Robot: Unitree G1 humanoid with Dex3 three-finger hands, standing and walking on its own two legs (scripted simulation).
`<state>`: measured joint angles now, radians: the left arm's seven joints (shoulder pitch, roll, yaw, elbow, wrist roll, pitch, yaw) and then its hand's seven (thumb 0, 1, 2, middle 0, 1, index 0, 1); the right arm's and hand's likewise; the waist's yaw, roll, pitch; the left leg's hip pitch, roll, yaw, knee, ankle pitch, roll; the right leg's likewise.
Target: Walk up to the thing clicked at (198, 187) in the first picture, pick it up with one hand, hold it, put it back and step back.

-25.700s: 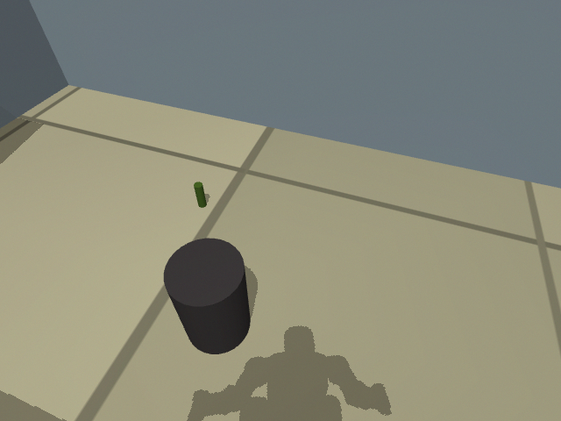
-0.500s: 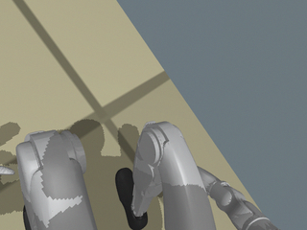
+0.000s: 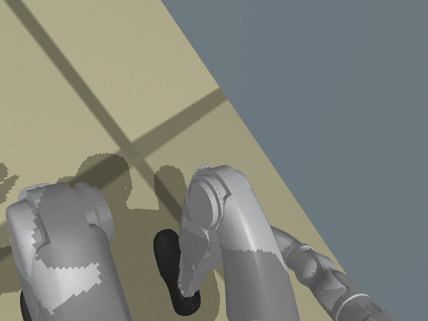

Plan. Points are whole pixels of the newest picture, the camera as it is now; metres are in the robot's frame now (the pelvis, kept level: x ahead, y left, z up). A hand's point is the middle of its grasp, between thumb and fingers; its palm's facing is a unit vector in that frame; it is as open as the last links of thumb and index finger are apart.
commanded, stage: close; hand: left
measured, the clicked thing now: out of the picture +0.36 +0.28 -0.20
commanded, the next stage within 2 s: settle in 0.26 s
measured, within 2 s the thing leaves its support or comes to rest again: leaves its support in 0.62 s
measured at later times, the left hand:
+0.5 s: hand out of the picture +0.37 +0.28 -0.18, palm faces +0.32 -0.95 +0.02, open 5.3 cm
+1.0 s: hand out of the picture +0.35 +0.30 -0.08, palm faces +0.33 -0.95 +0.00, open 5.3 cm
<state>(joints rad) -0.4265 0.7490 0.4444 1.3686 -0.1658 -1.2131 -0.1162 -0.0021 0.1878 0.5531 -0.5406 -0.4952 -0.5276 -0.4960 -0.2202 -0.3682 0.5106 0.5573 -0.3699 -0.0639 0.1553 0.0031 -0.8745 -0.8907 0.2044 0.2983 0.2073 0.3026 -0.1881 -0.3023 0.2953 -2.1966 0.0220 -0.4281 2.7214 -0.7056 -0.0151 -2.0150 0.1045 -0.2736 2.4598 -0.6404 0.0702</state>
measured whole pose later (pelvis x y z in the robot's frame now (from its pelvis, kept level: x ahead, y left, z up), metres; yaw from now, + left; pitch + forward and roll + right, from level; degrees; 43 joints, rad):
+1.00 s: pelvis +0.00 -0.01 +0.02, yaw +2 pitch +15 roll -15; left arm -0.36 0.60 0.35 0.92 -0.16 -0.92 -0.09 0.01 0.18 1.13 -1.04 -1.11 -1.02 -1.12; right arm -0.10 -0.34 0.32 0.59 -0.25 -0.01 0.16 0.00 -0.89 -0.89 0.20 0.30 0.21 0.30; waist -0.12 -0.18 0.13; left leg -2.23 0.04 -0.33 2.61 -0.68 0.00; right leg -2.06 0.07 -0.22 2.41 -0.66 0.05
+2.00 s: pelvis +0.02 -0.03 +0.09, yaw +11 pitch +30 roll -5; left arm -0.34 0.35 0.36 0.64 -0.22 -0.61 -0.28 0.01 0.16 1.15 -1.05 -1.11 -1.03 -1.12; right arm 0.01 -0.29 0.02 0.67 -0.05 -0.01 0.06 0.01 -0.89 -0.89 0.20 0.30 0.20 0.30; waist -0.04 -0.03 -0.12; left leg -2.17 0.05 -0.13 2.31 -0.68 -0.02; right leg -2.09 0.01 -0.07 2.27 -0.71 0.01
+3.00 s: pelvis +0.03 -0.03 +0.16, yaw +13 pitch +32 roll -4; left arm -0.29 0.31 0.32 0.50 -0.24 -0.49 -0.29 0.01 0.16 1.16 -1.05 -1.12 -1.03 -1.13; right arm 0.08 -0.27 0.00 0.66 0.00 -0.03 0.02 0.01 -0.89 -0.89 0.20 0.30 0.20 0.30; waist -0.03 0.01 -0.18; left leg -1.99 0.05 -0.08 2.08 -0.66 -0.02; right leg -1.92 0.00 -0.04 2.06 -0.70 0.01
